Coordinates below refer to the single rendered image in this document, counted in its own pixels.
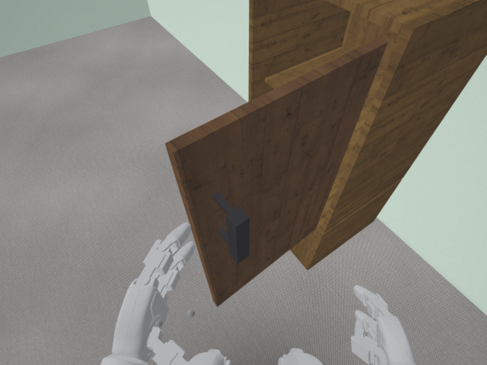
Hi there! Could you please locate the cupboard door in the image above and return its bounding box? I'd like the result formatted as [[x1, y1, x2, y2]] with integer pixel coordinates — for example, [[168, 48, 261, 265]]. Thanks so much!
[[165, 38, 388, 307]]

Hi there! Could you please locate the robot right hand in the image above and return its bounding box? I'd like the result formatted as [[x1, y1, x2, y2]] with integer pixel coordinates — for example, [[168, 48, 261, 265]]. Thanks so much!
[[351, 285, 416, 365]]

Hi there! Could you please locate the robot left hand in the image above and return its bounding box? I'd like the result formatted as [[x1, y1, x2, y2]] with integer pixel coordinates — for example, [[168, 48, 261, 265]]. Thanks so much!
[[112, 222, 195, 365]]

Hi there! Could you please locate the handle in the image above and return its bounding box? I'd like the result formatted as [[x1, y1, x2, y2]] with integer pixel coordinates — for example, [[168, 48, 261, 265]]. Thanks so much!
[[212, 192, 250, 264]]

